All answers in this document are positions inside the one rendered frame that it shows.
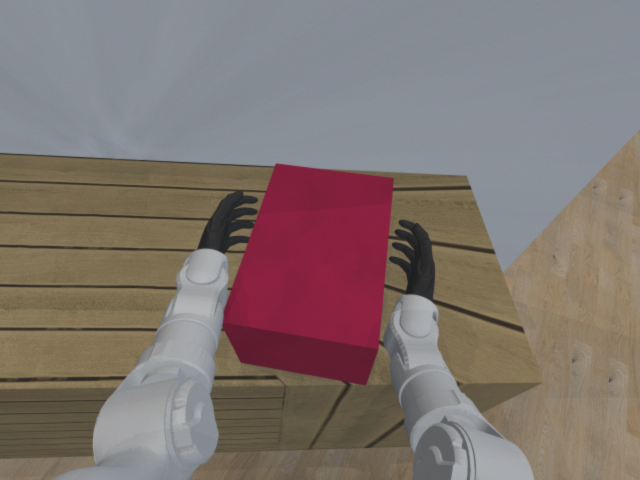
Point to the right robot hand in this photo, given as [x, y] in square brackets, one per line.
[421, 272]

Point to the left robot forearm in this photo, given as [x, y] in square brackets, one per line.
[188, 334]

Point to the carton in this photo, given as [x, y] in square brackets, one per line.
[308, 295]

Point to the right robot forearm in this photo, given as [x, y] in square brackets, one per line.
[425, 387]

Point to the pedestal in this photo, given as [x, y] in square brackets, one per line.
[89, 253]

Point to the robot right upper arm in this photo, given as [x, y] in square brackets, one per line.
[451, 451]

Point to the left robot hand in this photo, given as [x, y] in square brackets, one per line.
[220, 226]

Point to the robot left upper arm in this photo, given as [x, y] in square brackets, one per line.
[158, 431]

